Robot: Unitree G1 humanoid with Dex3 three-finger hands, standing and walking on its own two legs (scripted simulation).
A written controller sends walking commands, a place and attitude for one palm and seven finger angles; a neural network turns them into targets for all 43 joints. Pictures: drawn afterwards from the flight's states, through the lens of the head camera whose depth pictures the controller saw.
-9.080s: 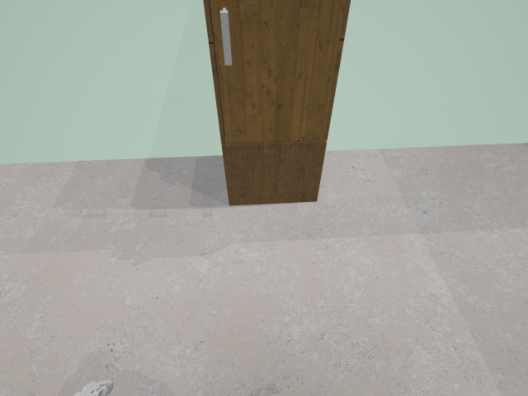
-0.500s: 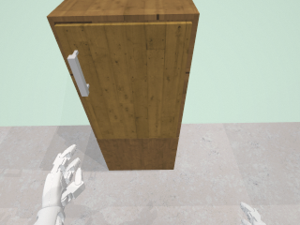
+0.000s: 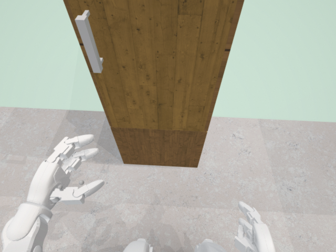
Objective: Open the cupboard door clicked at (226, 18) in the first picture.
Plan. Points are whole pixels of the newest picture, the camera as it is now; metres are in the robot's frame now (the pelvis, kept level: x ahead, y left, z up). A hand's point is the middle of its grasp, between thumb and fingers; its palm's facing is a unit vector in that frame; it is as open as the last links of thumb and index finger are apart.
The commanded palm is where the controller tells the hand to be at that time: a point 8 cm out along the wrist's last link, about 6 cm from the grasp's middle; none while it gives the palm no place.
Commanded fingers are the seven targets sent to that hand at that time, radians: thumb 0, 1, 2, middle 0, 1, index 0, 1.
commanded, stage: raise the hand with hooked fingers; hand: left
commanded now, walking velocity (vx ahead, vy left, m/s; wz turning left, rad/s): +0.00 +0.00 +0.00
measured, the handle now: (92, 43) +0.62 +0.26 +0.15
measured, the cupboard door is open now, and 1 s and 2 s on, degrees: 0 0 0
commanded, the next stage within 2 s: move the hooked fingers beside the handle in 1.36 s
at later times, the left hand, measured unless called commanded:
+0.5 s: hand (42, 146) +0.29 +0.27 +0.13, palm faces +0.06 -1.00 -0.04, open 13.4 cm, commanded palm +0.26 +0.32 +0.13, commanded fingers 0.00 -0.50 0.30 -0.30 -1.20 -0.30 -1.20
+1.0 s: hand (33, 110) +0.34 +0.29 +0.17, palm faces +0.02 -1.00 -0.03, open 14.0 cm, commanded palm +0.30 +0.33 +0.17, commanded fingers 0.00 -0.50 0.30 -0.30 -1.20 -0.30 -1.20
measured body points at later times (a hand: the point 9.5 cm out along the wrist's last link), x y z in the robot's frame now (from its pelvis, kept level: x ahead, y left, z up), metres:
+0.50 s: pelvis +0.02 +0.02 +0.03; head +0.04 +0.03 +0.48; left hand +0.28 +0.32 +0.13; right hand +0.19 -0.22 -0.02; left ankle +0.00 +0.12 -0.68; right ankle +0.04 -0.10 -0.68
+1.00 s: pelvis +0.03 +0.02 +0.05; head +0.04 +0.01 +0.50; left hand +0.33 +0.34 +0.18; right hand +0.18 -0.23 -0.03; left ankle +0.00 +0.12 -0.68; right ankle +0.04 -0.10 -0.68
